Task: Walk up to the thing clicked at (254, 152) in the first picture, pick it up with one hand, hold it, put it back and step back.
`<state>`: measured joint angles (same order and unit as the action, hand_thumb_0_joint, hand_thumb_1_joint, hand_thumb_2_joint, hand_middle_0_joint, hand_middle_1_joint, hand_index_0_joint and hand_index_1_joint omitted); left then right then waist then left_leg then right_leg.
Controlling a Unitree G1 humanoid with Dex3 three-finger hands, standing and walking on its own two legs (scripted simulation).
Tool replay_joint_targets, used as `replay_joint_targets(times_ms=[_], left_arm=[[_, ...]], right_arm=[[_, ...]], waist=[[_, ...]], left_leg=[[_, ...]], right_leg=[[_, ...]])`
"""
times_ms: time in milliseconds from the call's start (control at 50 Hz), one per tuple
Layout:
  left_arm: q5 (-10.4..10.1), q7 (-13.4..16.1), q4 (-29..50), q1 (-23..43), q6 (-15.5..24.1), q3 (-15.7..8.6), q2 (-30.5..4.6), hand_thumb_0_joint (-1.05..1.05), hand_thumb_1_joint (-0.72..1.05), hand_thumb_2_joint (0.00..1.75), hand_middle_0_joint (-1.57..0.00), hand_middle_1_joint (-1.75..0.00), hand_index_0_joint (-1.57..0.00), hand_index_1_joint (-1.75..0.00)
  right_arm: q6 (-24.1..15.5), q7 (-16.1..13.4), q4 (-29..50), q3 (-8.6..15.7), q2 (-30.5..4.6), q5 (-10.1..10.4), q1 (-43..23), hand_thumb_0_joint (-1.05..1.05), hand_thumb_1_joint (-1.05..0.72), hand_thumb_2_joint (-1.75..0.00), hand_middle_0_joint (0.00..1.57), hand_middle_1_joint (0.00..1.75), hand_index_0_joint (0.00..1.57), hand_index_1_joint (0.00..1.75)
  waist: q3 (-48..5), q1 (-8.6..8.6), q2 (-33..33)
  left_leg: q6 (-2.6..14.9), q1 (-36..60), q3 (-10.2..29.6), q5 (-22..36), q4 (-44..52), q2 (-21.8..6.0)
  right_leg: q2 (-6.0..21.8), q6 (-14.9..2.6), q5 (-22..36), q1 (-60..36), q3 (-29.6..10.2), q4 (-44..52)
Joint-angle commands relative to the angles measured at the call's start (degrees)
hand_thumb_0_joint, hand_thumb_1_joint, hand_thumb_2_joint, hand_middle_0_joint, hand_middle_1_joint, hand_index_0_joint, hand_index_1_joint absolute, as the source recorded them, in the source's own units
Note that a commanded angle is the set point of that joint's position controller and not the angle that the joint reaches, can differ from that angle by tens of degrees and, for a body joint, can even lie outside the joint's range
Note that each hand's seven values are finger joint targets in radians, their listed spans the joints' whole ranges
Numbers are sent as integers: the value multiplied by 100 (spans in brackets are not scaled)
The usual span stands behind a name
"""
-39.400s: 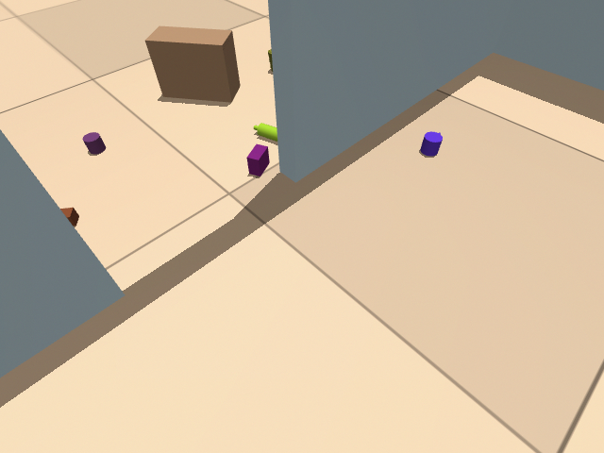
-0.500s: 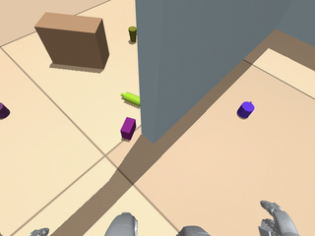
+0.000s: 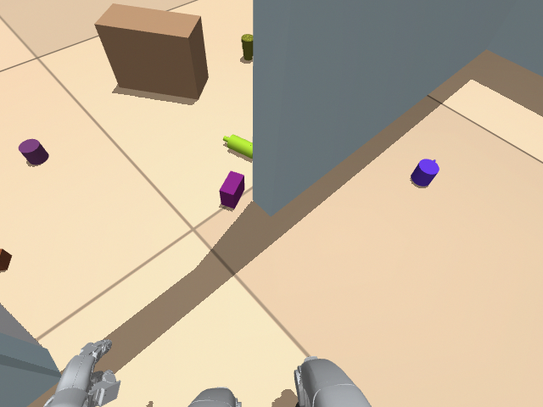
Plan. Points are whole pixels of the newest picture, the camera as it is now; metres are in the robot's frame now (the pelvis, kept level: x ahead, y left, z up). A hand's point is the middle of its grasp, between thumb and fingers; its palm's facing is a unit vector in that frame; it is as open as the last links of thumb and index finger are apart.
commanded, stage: step back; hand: left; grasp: from above
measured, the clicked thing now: (232, 189) +0.96 +0.13 -0.71
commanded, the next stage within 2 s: stand in 1.40 s
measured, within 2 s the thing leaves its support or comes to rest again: neither
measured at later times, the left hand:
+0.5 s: hand out of the picture -0.08 +0.24 -0.13, palm faces -0.01 -0.90 -0.44, open 7.4 cm
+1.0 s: hand out of the picture -0.07 +0.21 -0.13, palm faces +0.03 -0.92 -0.39, open 7.4 cm
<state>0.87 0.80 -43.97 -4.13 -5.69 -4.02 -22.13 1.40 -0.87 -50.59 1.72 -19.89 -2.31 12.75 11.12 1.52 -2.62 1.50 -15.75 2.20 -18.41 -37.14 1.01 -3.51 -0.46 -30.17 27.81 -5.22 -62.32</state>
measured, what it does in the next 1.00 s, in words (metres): walks backwards: right foot, then left foot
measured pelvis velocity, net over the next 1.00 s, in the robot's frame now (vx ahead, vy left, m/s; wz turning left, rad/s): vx -0.13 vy -0.06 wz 0.00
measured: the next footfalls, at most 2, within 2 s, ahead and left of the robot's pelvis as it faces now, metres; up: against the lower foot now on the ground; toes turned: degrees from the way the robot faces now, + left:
right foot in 0.24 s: -0.10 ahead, -0.17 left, +0.00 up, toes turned -2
left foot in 0.56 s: -0.11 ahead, +0.09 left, +0.00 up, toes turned -2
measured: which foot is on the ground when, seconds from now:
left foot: down 0.00-0.26, up 0.28-0.54, down 0.56-0.90, up 0.92-1.00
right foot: up 0.00-0.22, down 0.24-0.60, up 0.62-0.86, down 0.88-1.00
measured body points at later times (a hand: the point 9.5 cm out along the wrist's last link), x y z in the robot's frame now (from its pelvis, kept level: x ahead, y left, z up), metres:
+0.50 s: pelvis -0.15 -0.04 +0.00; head -0.13 -0.06 +0.45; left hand -0.08 +0.28 -0.10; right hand -0.08 -0.36 -0.13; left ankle -0.14 +0.10 -0.70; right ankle -0.14 -0.16 -0.72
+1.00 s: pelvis -0.13 -0.06 +0.00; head -0.13 -0.07 +0.45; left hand -0.07 +0.26 -0.11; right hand -0.08 -0.38 -0.13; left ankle -0.14 +0.08 -0.69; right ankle -0.10 -0.16 -0.73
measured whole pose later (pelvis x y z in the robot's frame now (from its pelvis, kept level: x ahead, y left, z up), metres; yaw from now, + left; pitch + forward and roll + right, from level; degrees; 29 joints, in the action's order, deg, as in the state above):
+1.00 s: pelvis -0.13 -0.06 +0.00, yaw +0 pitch -4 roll +0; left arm 2.2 -0.6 -55.9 -13.1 2.2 -3.8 -20.1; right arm 1.1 0.4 -56.0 3.3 -22.7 -1.5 14.9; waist 3.5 -1.1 2.1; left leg 1.1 -19.0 4.7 -28.4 -51.4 1.7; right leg -0.2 -2.3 -16.3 14.2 3.1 -33.9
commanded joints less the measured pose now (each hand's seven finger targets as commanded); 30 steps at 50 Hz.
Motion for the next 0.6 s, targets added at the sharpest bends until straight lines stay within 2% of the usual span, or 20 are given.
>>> replay_joint_targets(times_ms=[0,60,100,120,160,200,220,240,260,280,320,340,380,420,460,500,520,540,560,580], left_arm=[[-29,10,256,-564,153,-410,-1160,0,90,90,-20,-30,-20,-30],[39,7,339,-379,244,-354,-983,0,90,90,-20,-30,-20,-30],[43,2,281,-352,337,-308,-954,0,90,90,-20,-30,-20,-30],[30,-7,221,-480,382,-275,-941,0,90,90,-20,-30,-20,-30],[29,-8,-49,-754,479,-269,-942,0,90,90,-20,-30,-20,-30],[84,3,-459,-1331,539,-320,-976,0,90,90,-20,-30,-20,-30],[163,9,-497,-1283,579,-404,-1288,0,90,90,-20,-30,-20,-30],[198,0,-403,-1256,584,-555,-1813,0,90,90,-20,-30,-20,-30],[216,15,-173,-718,569,-609,-2305,0,90,90,-20,-30,-20,-30],[181,30,-94,-262,577,-554,-2122,0,90,90,-20,-30,-20,-30],[183,47,-46,106,646,-393,-1563,0,90,90,-20,-30,-20,-30],[160,60,-160,15,664,-385,-1413,0,90,90,-20,-30,-20,-30],[176,41,-266,-413,714,-417,-1477,0,90,90,-20,-30,-20,-30],[224,11,-305,-613,735,-448,-1560,0,90,90,-20,-30,-20,-30],[218,-20,-365,-725,735,-479,-1563,0,90,90,-20,-30,-20,-30],[179,-66,-327,-541,682,-447,-1608,0,90,90,-20,-30,-20,-30],[157,-83,-335,-453,645,-387,-1557,0,90,90,-20,-30,-20,-30],[153,-86,-338,-569,621,-269,-1309,0,90,90,-20,-30,-20,-30],[114,-80,-332,-633,621,-185,-996,0,90,90,-20,-30,-20,-30],[-9,-74,-281,-354,648,-120,-797,0,90,90,-20,-30,-20,-30]], right_arm=[[-232,-202,720,451,-1611,13,-665,0,-90,-90,20,30,20,30],[-157,-162,618,461,-1509,13,-225,0,-90,-90,20,30,20,30],[-130,-140,609,478,-1547,-2,-88,0,-90,-90,20,30,20,30],[-115,-124,638,503,-1649,2,-140,0,-90,-90,20,30,20,30],[-37,-71,652,512,-1763,9,-317,0,-90,-90,20,30,20,30],[65,-26,664,482,-1754,56,-550,0,-90,-90,20,30,20,30],[65,-9,708,399,-1426,83,-535,0,-90,-90,20,30,20,30],[33,-21,866,280,-1064,111,-504,0,-90,-90,20,30,20,30],[42,-135,892,415,-1314,93,-876,0,-90,-90,20,30,20,30],[40,-123,702,516,-1567,127,-834,0,-90,-90,20,30,20,30],[-3,-49,465,448,-1497,187,-611,0,-90,-90,20,30,20,30],[-18,-43,362,379,-1326,183,-437,0,-90,-90,20,30,20,30],[-68,-30,349,349,-1272,126,-422,0,-90,-90,20,30,20,30],[-114,26,333,370,-1337,78,-495,0,-90,-90,20,30,20,30],[-186,94,262,362,-1282,37,-533,0,-90,-90,20,30,20,30],[-265,135,131,392,-1277,32,-301,0,-90,-90,20,30,20,30],[-302,136,-23,426,-1260,44,-50,0,-90,-90,20,30,20,30],[-341,117,-142,496,-1314,17,133,0,-90,-90,20,30,20,30],[-375,89,-232,592,-1523,-47,421,0,-90,-90,20,30,20,30],[-389,81,-157,633,-2026,-50,366,0,-90,-90,20,30,20,30]], waist=[[-1166,-436,821],[-1265,-131,985],[-1434,20,1186],[-1594,-20,1440],[-1799,-89,1603],[-1902,-369,1402],[-1743,-329,736],[-1444,-347,-798],[-1156,-621,-996],[-655,-388,-823],[-502,-124,-235],[-553,-72,-363],[-720,-309,-628],[-672,-478,-806],[-731,-596,-1001],[-795,-419,-1041],[-902,-271,-791],[-1013,-178,-387],[-1230,-91,499],[-977,35,1505]], left_leg=[[1027,28,950,3133,1149,-1431],[1149,1057,969,3369,820,-1368],[1212,1223,894,3034,796,-1416],[1183,1334,928,2759,752,-1499],[1033,993,784,2239,511,-1356],[752,384,517,1542,85,-1138],[426,-650,385,717,-452,-744],[33,-2082,164,-1058,-1168,125],[-200,-1371,724,-1709,-2023,92],[-180,-837,849,-1394,-2434,-113],[-140,-1029,704,-779,-2549,227],[-155,-1285,617,-554,-2498,343],[-226,-1270,509,-538,-2077,216],[-281,-1449,336,-773,-1322,91],[-297,-1303,168,-1131,-551,11],[-211,-393,-119,-1200,580,-65],[-130,323,-260,-643,1298,78],[-31,1032,-21,-270,1757,88],[180,1804,1228,-729,1965,-562],[799,1369,3227,-2518,2588,-1741]], right_leg=[[-227,-28,170,-93,-529,-1301],[-57,202,-29,180,-261,-47],[103,243,-59,-154,2,937],[284,178,0,-369,128,1667],[226,101,504,-1057,450,2884],[118,-60,1339,-1988,661,4135],[557,-239,1317,-2362,-367,3985],[1644,-580,994,-2470,-2085,4202],[2737,-1556,514,-654,-2949,4545],[2737,-1547,130,301,-2893,4728],[1842,-1114,1583,-377,-1205,4103],[1515,-885,2088,-822,-743,3855],[1399,-851,1316,-1163,-835,3893],[1485,-909,11,-1596,-1048,4068],[1709,-1023,-846,-1814,-1256,4282],[1850,-1055,-699,-1324,-1190,4170],[1669,-881,-453,-1072,-858,3885],[1381,-653,60,-756,-480,3258],[1019,-383,204,62,-72,2245],[288,-52,-114,892,760,1419]])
